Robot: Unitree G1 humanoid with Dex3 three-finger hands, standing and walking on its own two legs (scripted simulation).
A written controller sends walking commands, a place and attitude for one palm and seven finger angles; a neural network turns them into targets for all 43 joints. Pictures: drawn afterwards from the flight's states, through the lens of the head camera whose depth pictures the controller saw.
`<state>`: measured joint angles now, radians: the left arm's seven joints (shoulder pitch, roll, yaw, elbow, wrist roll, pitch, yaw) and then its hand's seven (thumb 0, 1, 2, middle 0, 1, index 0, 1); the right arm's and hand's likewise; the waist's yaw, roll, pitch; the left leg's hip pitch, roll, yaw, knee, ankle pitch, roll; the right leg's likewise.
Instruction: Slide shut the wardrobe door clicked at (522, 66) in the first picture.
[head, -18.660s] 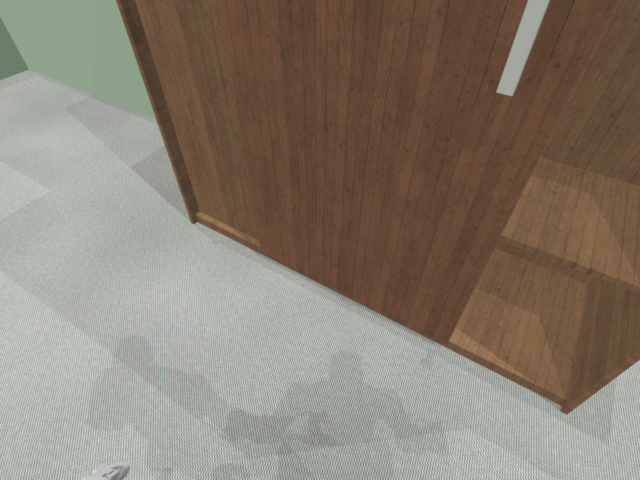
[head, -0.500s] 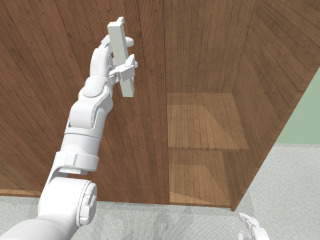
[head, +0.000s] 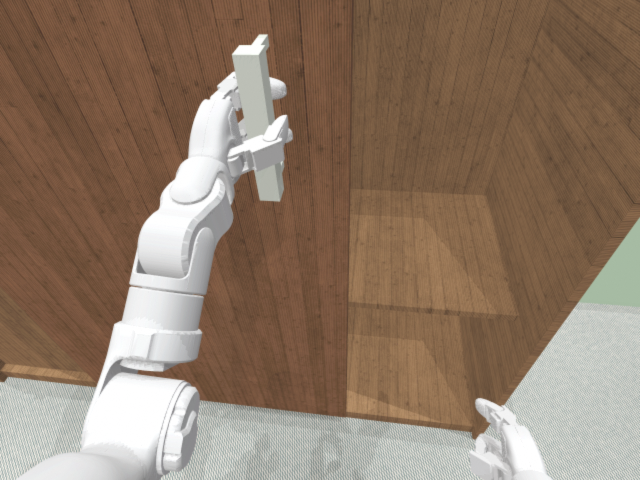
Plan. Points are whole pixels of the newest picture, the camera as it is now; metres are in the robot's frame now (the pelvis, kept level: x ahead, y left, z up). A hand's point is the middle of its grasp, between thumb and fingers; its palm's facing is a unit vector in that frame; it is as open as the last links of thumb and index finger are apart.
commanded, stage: tug the door sideways, standing still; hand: left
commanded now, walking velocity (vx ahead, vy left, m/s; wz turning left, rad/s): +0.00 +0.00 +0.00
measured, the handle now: (266, 122) +0.45 +0.10 +0.26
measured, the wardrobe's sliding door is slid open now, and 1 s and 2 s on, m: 0.38 0.36 0.21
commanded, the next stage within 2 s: step sideways, sliding the door along in 0.54 s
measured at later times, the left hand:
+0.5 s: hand (283, 144) +0.39 +0.07 +0.26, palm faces +0.03 -1.00 -0.06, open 6.3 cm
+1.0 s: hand (294, 147) +0.40 +0.06 +0.25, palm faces +0.07 -0.99 -0.09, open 6.5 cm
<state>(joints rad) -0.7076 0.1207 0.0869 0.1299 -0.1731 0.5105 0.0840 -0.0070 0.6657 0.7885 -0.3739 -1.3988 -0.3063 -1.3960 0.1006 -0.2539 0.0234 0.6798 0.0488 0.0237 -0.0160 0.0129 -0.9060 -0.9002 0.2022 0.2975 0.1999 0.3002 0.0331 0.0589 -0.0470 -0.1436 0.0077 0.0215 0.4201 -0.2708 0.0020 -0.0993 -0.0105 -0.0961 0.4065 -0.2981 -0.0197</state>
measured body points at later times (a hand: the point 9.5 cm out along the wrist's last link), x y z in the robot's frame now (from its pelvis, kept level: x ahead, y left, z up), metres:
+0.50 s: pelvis -0.04 +0.01 +0.00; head -0.05 -0.01 +0.45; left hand +0.38 +0.12 +0.27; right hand +0.11 -0.21 -0.12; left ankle -0.03 +0.12 -0.74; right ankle -0.05 -0.10 -0.74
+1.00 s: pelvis -0.04 -0.04 -0.01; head +0.01 -0.06 +0.43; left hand +0.39 +0.11 +0.25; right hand +0.08 -0.26 -0.15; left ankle -0.03 +0.11 -0.74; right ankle -0.05 -0.10 -0.74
